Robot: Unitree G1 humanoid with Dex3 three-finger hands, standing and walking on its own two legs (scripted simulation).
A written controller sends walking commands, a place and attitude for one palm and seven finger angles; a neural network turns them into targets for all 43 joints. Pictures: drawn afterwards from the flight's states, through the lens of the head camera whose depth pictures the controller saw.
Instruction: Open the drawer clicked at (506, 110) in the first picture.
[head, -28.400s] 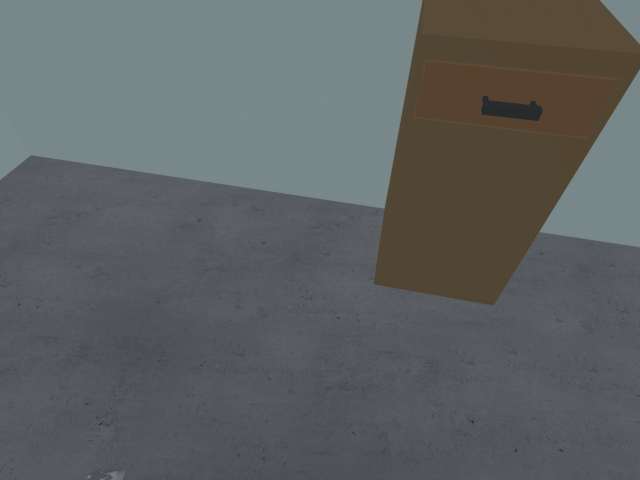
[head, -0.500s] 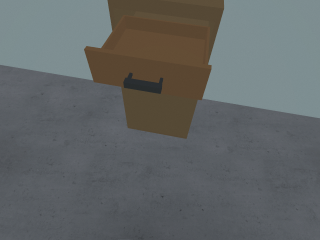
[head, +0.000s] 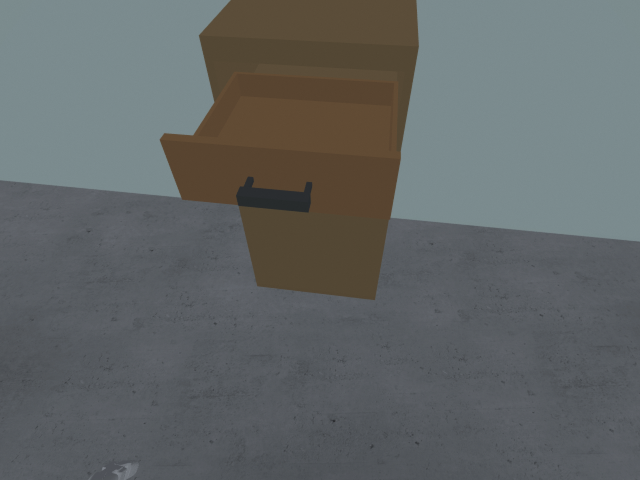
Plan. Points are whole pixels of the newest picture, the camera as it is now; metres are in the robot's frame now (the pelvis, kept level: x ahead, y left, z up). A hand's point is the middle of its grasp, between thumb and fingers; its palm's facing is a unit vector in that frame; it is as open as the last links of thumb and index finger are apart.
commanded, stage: let the arm hang, fingers relaxed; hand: left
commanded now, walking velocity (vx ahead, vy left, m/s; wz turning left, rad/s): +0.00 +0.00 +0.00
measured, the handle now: (276, 191) +0.56 +0.10 +0.03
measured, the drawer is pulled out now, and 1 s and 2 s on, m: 0.30 0.30 0.30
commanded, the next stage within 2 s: look to check the result in 0.08 s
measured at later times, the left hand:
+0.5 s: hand out of the picture +0.10 +0.24 -0.16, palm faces -0.05 -0.94 -0.35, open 7.4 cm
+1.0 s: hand out of the picture +0.13 +0.25 -0.15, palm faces -0.04 -0.93 -0.35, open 7.4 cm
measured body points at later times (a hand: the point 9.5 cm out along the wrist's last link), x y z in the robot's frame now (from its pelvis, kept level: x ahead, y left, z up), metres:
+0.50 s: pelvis +0.02 +0.00 +0.00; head +0.06 -0.01 +0.45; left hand +0.10 +0.29 -0.13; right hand +0.09 -0.30 -0.14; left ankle +0.03 +0.12 -0.75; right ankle +0.00 -0.12 -0.75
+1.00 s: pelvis +0.04 +0.00 +0.00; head +0.06 +0.00 +0.45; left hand +0.14 +0.30 -0.13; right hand +0.12 -0.30 -0.13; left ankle +0.03 +0.12 -0.75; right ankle +0.00 -0.12 -0.75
